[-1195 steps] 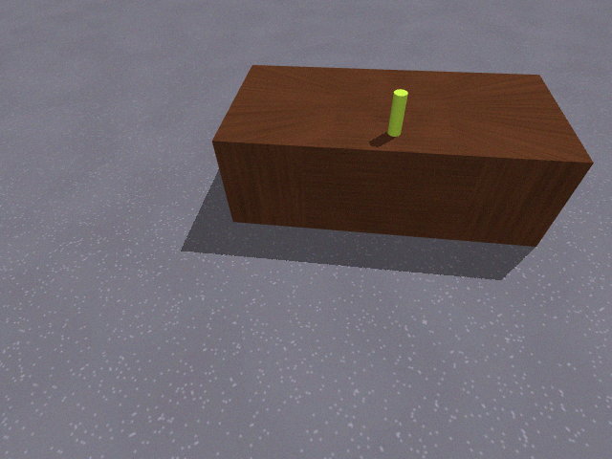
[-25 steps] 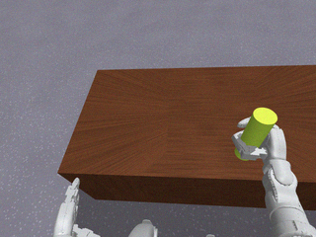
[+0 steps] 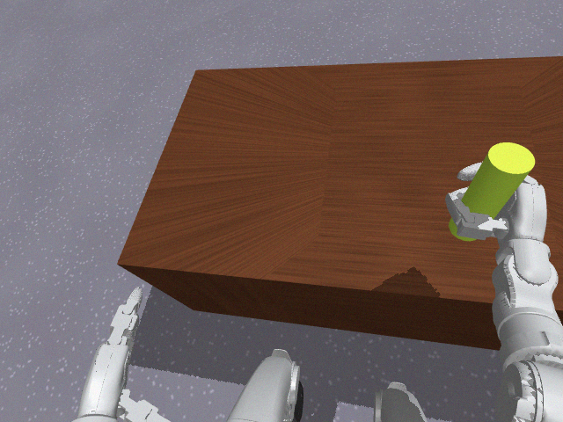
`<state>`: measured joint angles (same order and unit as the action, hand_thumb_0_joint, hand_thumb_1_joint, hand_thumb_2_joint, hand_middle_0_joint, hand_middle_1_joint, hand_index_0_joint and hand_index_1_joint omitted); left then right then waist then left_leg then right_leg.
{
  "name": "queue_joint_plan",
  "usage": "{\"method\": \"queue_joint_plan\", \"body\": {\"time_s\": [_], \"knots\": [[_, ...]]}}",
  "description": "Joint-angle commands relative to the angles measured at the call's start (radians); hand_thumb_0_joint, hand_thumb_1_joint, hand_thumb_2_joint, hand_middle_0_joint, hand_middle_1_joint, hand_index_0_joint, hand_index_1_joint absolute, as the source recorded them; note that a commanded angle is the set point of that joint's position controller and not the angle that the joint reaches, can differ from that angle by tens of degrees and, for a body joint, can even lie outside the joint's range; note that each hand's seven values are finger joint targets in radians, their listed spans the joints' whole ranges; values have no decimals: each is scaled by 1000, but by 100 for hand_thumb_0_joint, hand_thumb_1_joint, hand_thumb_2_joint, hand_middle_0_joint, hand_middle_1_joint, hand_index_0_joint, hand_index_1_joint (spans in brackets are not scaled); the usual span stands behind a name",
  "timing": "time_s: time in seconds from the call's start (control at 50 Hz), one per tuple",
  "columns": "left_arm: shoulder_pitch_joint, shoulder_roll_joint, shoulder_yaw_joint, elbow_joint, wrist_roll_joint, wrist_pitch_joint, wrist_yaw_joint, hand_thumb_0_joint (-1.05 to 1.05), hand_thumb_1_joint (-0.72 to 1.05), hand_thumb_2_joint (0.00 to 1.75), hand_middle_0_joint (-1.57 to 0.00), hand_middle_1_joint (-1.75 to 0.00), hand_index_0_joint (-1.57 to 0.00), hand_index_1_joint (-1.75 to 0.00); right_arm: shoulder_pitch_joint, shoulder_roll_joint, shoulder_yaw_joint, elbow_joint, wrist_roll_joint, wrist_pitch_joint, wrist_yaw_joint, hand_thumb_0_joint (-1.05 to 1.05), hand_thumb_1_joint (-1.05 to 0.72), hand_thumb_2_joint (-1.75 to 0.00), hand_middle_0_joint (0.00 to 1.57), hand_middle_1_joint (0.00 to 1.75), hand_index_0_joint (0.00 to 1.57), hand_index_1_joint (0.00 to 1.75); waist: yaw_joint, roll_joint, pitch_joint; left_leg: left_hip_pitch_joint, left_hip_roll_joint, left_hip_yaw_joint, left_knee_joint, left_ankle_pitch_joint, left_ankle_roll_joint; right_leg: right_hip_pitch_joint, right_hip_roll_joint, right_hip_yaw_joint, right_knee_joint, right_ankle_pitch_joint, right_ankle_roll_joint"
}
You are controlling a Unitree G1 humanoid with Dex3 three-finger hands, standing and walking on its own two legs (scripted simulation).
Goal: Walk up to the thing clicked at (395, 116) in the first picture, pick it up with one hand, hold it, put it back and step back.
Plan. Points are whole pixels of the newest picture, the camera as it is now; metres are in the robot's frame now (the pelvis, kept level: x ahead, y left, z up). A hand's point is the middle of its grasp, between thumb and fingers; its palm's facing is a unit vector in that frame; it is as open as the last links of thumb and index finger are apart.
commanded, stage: crouch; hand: right
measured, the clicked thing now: (484, 197) +0.45 -0.19 +0.01
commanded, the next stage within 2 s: lower in 0.40 s
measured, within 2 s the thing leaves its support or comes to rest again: rests again in 1.56 s
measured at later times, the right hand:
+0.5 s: hand (461, 200) +0.47 -0.17 -0.04, palm faces +0.08 +1.00 +0.02, open 6.5 cm
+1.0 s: hand (448, 218) +0.48 -0.17 -0.11, palm faces +0.08 +1.00 +0.02, open 6.5 cm
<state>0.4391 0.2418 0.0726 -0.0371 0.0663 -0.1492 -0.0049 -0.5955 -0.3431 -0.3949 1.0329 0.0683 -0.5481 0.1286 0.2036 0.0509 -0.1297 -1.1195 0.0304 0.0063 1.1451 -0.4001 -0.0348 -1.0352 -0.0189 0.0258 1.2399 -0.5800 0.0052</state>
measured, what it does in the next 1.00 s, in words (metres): lowers itself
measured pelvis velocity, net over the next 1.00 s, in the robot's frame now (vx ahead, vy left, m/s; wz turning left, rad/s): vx -0.02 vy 0.01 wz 0.01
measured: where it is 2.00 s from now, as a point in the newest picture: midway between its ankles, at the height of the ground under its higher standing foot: outside the picture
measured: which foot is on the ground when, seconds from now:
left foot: down 0.00-1.00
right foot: down 0.00-1.00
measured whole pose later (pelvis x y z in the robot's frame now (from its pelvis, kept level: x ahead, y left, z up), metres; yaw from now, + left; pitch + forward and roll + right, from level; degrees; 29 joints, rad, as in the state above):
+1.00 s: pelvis -0.02 +0.01 -0.07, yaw +0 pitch +30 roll +4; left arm 0.47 0.27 0.08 -0.30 0.10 -0.15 -0.04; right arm -0.72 -0.49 -0.54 1.15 -0.02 -0.60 0.13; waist 0.34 0.04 -0.16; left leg -1.47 0.02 0.05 1.42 -0.46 -0.02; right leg -1.40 -0.03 0.08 1.54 -0.66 0.03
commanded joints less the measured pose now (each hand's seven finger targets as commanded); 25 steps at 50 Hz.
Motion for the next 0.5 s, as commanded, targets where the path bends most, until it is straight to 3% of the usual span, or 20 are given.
{"method": "queue_joint_plan", "body": {"time_s": [0.0, 0.04, 0.06, 0.1, 0.14, 0.16, 0.18, 0.22, 0.26, 0.3, 0.32, 0.36, 0.38, 0.4, 0.42, 0.48], "knots": [[59, 108, 57, -183, -4, -50, 2, 0, -53, 5, -5, -5, -6, -5, -383, -150, -5, -224, 0, -93, -1, 0, -54, -127, 135, 139, 136, 139, -3, -224, -498, 274, -39, 22, -47, 240, 58, 211, 2, 11, -152, 420, 13], [31, 187, 133, -251, -4, -46, 7, 0, -53, 4, -5, -6, -6, -5, -391, -210, -41, -203, -8, -95, -8, 0, -56, -129, 136, 140, 137, 140, 16, -202, -514, 279, -42, 31, -39, 232, 58, 216, 1, 23, -151, 402, 13], [57, 180, 123, -228, 1, -40, 4, 0, -53, 4, -5, -6, -6, -5, -386, -220, -48, -195, -15, -95, -11, 0, -57, -129, 136, 140, 137, 140, 6, -214, -509, 287, -41, 28, -36, 240, 58, 203, 4, 16, -147, 404, 13], [69, 172, 130, -236, -2, -36, 3, 0, -52, 4, -5, -6, -6, -5, -405, -189, -31, -183, -16, -94, -6, 0, -58, -129, 138, 140, 138, 140, 36, -211, -494, 261, -43, 31, -32, 232, 58, 197, 2, 19, -133, 402, 11], [53, 191, 150, -265, -1, -38, 4, 0, -53, 4, -5, -6, -6, -5, -402, -202, -40, -168, -17, -92, -8, 0, -58, -130, 138, 141, 139, 141, 43, -210, -497, 253, -42, 31, -32, 223, 58, 185, 3, 18, -123, 377, 8], [71, 188, 148, -245, -1, -32, 1, 0, -52, 4, -5, -6, -6, -5, -423, -213, -48, -169, -13, -96, -8, 0, -59, -132, 139, 143, 140, 143, 47, -214, -486, 248, -41, 32, -29, 213, 58, 158, 5, 19, -125, 349, 7], [77, 167, 124, -239, 0, -29, -4, 0, -53, 4, -5, -5, -6, -5, -407, -215, -54, -146, -17, -95, -10, 0, -58, -132, 139, 144, 140, 144, 32, -202, -468, 247, -41, 31, -26, 200, 58, 131, 8, 15, -121, 321, 5], [65, 124, 84, -261, 1, -36, -9, 0, -52, 4, -5, -6, -6, -5, -431, -198, -44, -155, -21, -100, 0, 0, -54, -131, 137, 141, 138, 142, 40, -226, -502, 257, -37, 21, -15, 215, 59, 118, 10, 9, -100, 319, 2], [56, 162, 116, -292, 1, -36, -4, 0, -52, 4, -5, -5, -6, -4, -436, -251, -83, -163, -22, -104, 1, 0, -53, -130, 137, 141, 138, 141, 48, -225, -553, 284, -37, 19, 3, 247, 60, 108, 12, 10, -80, 344, 0], [74, 164, 116, -267, 8, -31, -3, 0, -52, 4, -5, -6, -6, -5, -436, -273, -89, -146, -34, -103, 2, 0, -54, -130, 136, 141, 137, 141, 40, -236, -536, 277, -36, 15, 12, 252, 59, 81, 15, 4, -64, 345, -1], [53, 181, 131, -301, 5, -31, -1, 0, -53, 4, -5, -5, -6, -5, -435, -262, -91, -154, -30, -102, 3, 0, -54, -130, 136, 141, 137, 141, 54, -232, -555, 271, -37, 20, 16, 250, 61, 88, 11, 13, -68, 349, 0], [61, 178, 128, -311, 6, -29, -2, 0, -53, 4, -5, -5, -6, -5, -442, -249, -82, -148, -32, -98, 3, 0, -54, -132, 137, 142, 138, 142, 58, -242, -553, 273, -36, 19, 14, 240, 60, 86, 10, 11, -66, 331, 0], [58, 182, 123, -330, 5, -28, 0, 0, -52, 4, -5, -5, -6, -4, -449, -272, -98, -164, -33, -95, 0, 0, -55, -132, 138, 143, 139, 143, 51, -232, -581, 275, -39, 21, 14, 240, 59, 98, 7, 16, -65, 339, -1], [59, 176, 118, -330, 5, -26, -1, 0, -53, 4, -5, -5, -6, -5, -431, -255, -89, -113, -36, -91, 3, 0, -56, -132, 138, 143, 139, 143, 65, -217, -543, 258, -40, 26, 19, 236, 59, 76, 9, 18, -58, 337, -1], [84, 164, 106, -291, 6, -22, -3, 0, -53, 4, -5, -5, -6, -5, -427, -259, -95, -109, -33, -89, 5, 0, -55, -132, 138, 143, 139, 143, 53, -237, -506, 229, -41, 26, 20, 213, 62, 58, 8, 18, -65, 320, 0], [69, 163, 100, -341, 8, -25, -4, 0, -52, 4, -5, -5, -6, -4, -465, -285, -103, -153, -38, -96, 6, 0, -54, -132, 138, 143, 139, 143, 56, -259, -563, 246, -39, 20, 28, 218, 62, 68, 7, 16, -55, 318, -1]]}}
